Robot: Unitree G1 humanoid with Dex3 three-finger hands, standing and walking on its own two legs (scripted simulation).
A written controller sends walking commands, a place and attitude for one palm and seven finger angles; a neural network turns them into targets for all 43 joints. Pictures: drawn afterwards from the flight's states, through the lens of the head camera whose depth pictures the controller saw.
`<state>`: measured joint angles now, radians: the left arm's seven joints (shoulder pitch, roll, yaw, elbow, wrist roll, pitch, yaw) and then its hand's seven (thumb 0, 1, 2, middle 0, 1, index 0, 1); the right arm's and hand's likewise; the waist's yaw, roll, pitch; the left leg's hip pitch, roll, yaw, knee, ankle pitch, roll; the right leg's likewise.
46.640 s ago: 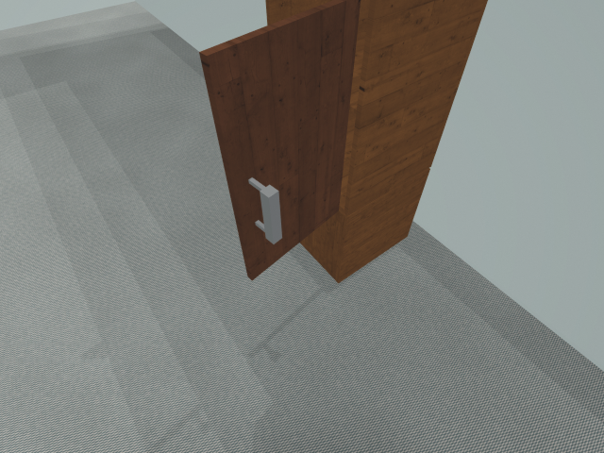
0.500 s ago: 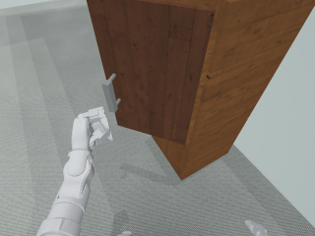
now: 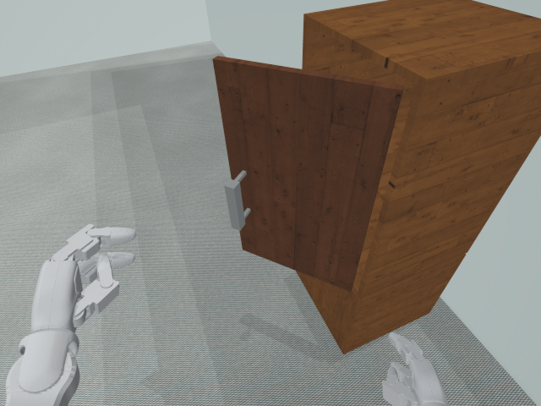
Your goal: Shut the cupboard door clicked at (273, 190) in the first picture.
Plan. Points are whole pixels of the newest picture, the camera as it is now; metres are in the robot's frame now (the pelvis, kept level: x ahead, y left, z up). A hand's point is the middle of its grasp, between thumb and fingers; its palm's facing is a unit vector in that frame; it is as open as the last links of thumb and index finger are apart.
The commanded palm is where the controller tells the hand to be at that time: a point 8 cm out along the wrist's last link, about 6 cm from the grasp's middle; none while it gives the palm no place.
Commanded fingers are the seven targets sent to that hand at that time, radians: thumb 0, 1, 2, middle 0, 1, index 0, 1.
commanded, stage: draw the hand back to the body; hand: left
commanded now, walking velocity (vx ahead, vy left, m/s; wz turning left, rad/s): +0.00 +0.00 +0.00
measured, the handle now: (240, 200) +0.60 +0.16 -0.09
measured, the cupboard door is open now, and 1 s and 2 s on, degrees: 41 41 41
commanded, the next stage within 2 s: step back with the hand held close in 0.54 s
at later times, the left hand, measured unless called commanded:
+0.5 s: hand (78, 295) +0.19 +0.24 +0.15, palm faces +0.45 -0.80 -0.39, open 7.3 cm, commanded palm +0.14 +0.28 +0.18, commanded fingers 0.00 0.90 0.90 -0.20 -0.30 -0.20 -0.30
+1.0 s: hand (56, 289) +0.19 +0.27 +0.16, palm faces +0.37 -0.78 -0.51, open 7.4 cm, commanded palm +0.13 +0.31 +0.18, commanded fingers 0.00 0.90 0.90 -0.20 -0.30 -0.20 -0.30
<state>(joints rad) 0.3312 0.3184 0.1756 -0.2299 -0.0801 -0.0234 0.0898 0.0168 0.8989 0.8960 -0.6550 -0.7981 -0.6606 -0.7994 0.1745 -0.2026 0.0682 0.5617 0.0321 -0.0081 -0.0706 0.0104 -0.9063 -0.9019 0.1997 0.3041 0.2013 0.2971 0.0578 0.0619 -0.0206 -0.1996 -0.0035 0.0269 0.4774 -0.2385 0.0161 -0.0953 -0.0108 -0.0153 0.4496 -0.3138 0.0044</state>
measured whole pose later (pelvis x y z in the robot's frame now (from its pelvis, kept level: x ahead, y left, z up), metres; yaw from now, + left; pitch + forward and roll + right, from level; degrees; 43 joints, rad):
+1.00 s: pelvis -0.01 +0.01 +0.00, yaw -1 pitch +1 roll -1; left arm 0.55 0.43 0.40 -0.45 -0.08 -0.12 0.11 0.02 0.89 0.90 -0.21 -0.30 -0.21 -0.31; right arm 0.17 -0.25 -0.01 0.57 0.02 0.03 -0.09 0.01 -0.91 -0.90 0.20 0.30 0.20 0.30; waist 0.02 0.06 0.00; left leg -0.29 0.00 0.04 0.49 -0.22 0.02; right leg -0.19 -0.01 -0.01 0.46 -0.29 0.02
